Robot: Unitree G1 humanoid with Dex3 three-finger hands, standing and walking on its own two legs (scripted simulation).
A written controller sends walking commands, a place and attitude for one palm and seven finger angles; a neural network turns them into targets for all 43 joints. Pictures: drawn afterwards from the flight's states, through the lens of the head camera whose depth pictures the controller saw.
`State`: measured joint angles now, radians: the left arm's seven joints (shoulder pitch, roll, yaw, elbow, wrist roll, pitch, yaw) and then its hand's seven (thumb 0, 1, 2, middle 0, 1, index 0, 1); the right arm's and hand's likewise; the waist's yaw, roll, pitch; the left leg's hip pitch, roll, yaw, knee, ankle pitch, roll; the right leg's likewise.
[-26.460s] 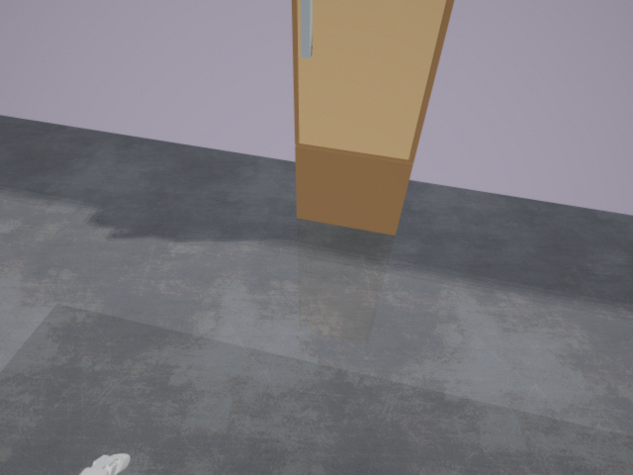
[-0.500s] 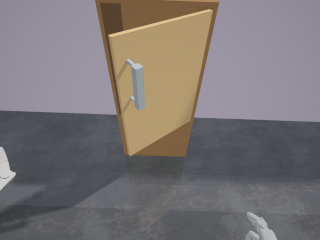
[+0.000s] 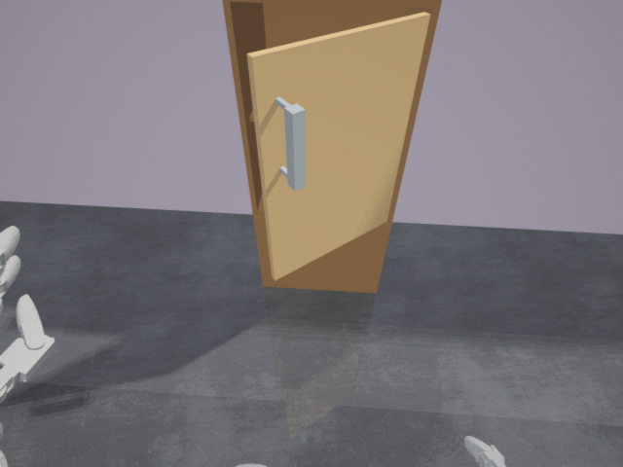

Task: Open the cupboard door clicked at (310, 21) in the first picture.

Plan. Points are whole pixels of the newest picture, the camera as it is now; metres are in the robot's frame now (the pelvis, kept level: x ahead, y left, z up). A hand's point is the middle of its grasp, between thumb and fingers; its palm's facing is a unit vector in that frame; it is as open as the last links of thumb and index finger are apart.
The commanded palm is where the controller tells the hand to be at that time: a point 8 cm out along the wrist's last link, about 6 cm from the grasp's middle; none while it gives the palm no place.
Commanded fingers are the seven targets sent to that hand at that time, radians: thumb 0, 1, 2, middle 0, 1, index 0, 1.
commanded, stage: stop stepping back and stand still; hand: left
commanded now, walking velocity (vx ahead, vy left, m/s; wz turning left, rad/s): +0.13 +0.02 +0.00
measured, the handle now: (289, 144) +0.65 +0.11 +0.08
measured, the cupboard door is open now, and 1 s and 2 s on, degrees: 39 39 39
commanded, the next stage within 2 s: let the arm hang, fingers relaxed in 1.22 s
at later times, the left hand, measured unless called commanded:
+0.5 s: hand (37, 323) +0.21 +0.30 +0.15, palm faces +0.38 -0.77 -0.51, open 7.4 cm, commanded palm +0.15 +0.34 +0.17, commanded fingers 0.00 0.90 0.90 -0.20 -0.30 -0.20 -0.30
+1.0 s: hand (11, 332) +0.19 +0.31 +0.15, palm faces +0.39 -0.78 -0.49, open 7.4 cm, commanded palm +0.14 +0.35 +0.17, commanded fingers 0.00 0.90 0.90 -0.20 -0.30 -0.20 -0.30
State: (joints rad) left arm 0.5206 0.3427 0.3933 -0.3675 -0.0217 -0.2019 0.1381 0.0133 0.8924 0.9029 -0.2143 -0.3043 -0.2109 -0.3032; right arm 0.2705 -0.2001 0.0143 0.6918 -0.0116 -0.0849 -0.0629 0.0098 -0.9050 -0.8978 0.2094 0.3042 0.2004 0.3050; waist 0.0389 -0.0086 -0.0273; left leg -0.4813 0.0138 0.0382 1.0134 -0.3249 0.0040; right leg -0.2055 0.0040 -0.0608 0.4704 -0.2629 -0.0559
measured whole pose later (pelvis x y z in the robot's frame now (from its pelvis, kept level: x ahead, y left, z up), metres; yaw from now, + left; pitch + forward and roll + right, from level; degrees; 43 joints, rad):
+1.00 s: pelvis +0.00 +0.05 +0.00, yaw +0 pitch -1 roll -1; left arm 0.57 0.40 0.40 -0.47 -0.04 -0.20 0.13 0.02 0.89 0.90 -0.22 -0.30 -0.21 -0.30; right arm 0.20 -0.21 0.01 0.60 0.00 -0.10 -0.08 0.01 -0.91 -0.90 0.21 0.30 0.20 0.30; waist 0.01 0.01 0.05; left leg -0.23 0.02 0.04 0.45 -0.20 0.01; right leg -0.19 0.00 -0.05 0.41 -0.20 0.00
